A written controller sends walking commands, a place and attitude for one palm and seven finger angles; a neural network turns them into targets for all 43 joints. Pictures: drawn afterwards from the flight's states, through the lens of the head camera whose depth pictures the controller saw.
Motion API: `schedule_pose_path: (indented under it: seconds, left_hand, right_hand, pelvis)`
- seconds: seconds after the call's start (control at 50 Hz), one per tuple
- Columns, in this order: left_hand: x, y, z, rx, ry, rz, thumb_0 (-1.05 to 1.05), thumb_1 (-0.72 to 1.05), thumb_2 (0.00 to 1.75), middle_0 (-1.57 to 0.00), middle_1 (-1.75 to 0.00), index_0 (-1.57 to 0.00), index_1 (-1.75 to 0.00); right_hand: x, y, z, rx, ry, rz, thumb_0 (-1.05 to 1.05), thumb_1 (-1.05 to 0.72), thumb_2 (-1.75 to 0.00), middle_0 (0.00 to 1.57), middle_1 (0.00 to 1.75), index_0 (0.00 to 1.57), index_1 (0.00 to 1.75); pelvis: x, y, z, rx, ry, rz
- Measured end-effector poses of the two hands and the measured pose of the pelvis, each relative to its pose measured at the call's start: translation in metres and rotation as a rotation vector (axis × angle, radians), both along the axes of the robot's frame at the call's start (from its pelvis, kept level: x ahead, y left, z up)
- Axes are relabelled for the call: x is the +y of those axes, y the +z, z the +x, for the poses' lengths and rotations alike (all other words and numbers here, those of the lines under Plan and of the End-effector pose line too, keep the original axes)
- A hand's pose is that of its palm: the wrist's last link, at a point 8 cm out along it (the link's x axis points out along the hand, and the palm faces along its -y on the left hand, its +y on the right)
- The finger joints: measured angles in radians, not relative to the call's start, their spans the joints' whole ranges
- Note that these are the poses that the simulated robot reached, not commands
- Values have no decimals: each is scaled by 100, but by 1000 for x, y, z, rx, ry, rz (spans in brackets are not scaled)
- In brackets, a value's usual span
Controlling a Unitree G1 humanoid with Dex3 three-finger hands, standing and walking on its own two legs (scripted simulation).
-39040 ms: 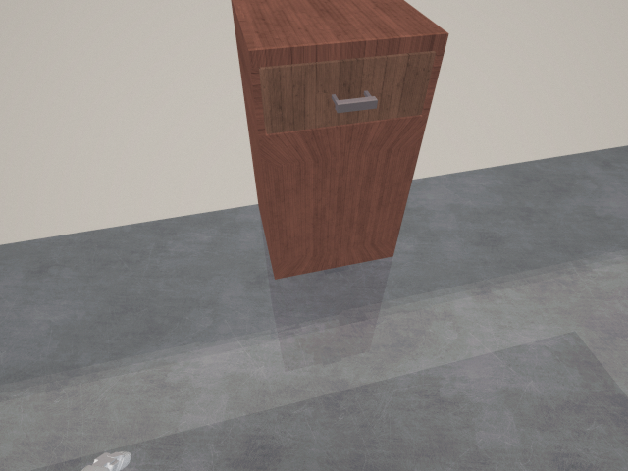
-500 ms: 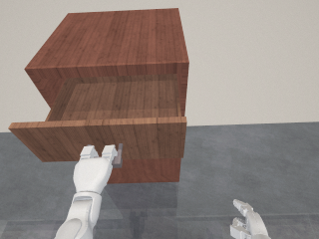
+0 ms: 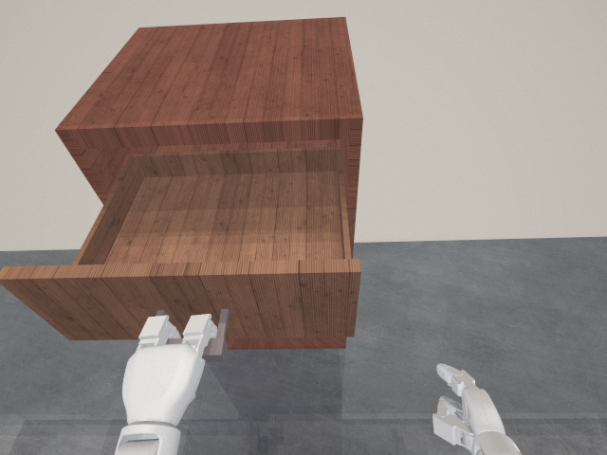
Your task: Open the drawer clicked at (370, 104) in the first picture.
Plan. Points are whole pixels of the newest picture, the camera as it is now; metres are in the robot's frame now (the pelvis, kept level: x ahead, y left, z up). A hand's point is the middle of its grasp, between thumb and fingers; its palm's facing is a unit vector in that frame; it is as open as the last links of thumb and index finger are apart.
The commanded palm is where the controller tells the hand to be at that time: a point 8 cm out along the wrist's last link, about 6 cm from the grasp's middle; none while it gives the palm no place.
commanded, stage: pull the drawer open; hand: left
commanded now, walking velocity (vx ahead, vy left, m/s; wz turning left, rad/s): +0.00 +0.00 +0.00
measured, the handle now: (188, 334) +0.27 +0.19 +0.01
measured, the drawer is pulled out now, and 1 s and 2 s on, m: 0.27 0.30 0.29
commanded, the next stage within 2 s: open the thumb to release the handle in 0.98 s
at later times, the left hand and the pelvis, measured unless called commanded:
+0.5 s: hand (179, 412) +0.17 +0.18 -0.01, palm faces +0.02 -0.15 -0.99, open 6.1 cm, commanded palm +0.11 +0.19 +0.04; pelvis +0.00 +0.00 -0.01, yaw -1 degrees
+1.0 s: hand (179, 413) +0.17 +0.18 -0.01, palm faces +0.02 -0.16 -0.99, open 6.1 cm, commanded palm +0.11 +0.21 +0.04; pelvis +0.01 +0.00 -0.01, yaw -1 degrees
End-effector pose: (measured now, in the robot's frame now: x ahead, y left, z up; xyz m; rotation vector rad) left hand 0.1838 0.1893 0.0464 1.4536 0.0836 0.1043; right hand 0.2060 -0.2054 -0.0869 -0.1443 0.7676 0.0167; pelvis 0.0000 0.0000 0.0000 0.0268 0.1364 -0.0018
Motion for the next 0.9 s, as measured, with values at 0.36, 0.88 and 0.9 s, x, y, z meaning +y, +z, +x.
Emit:
schedule_pose_path:
  seconds: [0.36, 0.88, 0.9]
  left_hand:
    - [-3, 1, -32, 4, 7, -27, 5, 70, 79, -24, -136, -37, -127]
    - [-2, 1, -33, -7, -7, -49, 5, 71, 77, -23, -136, -36, -125]
    - [-1, 1, -33, -7, -8, -50, 5, 71, 77, -23, -136, -36, -125]
  right_hand:
    - [1, -2, -1, -23, 35, 12, 1, -90, -90, 20, 30, 20, 30]
    - [-3, -13, 1, 11, 25, 13, 1, -90, -90, 20, 30, 20, 30]
    - [-2, -13, 2, 10, 26, 13, 1, -90, -90, 20, 30, 20, 30]
  pelvis:
    - [-4, -5, -3, 0, -5, 2]
    - [-1, -12, 8, 52, -23, 4]
    - [-1, -12, 8, 53, -24, 4]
